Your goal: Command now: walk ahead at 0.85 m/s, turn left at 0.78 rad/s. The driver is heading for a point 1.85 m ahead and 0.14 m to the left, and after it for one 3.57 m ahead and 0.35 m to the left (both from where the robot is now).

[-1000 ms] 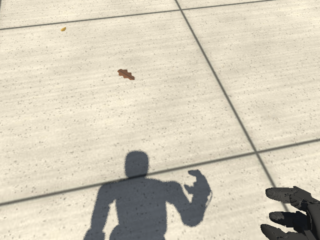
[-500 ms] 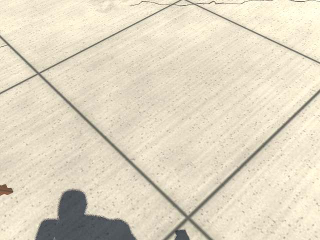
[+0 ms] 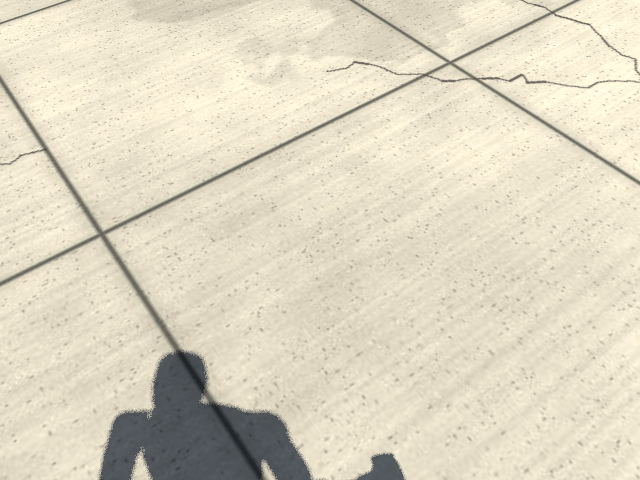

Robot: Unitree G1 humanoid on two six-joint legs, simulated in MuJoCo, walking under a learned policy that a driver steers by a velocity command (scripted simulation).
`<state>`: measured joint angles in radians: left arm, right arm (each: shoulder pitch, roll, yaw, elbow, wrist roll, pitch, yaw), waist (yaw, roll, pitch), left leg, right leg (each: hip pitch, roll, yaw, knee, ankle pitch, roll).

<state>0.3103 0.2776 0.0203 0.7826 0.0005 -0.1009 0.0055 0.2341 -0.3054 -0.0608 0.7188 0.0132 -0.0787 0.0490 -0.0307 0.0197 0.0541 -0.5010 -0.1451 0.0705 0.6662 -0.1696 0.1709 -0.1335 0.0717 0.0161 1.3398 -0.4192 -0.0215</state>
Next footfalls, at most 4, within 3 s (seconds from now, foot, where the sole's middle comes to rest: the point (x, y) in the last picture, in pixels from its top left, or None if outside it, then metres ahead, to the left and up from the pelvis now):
0.30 right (378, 466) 0.50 -0.07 -0.74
0.68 left None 0.41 0.10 -0.74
1.14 right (470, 392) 0.65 -0.28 -0.74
1.56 left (343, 261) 1.02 -0.03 -0.74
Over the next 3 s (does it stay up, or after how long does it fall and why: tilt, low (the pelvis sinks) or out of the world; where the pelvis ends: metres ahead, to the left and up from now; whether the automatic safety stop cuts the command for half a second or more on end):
stays up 1.77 -0.09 0.00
